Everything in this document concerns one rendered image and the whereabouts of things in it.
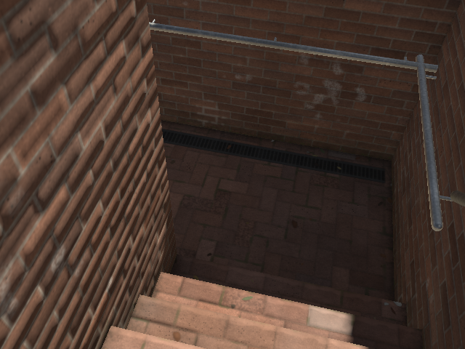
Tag stairs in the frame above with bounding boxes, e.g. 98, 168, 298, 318
101, 255, 423, 349

